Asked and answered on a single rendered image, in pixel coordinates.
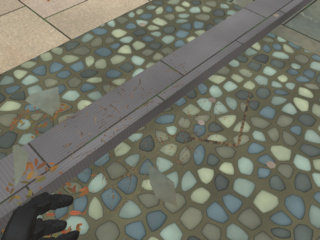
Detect robot left hand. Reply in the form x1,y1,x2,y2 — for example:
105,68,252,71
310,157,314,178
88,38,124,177
1,192,80,240

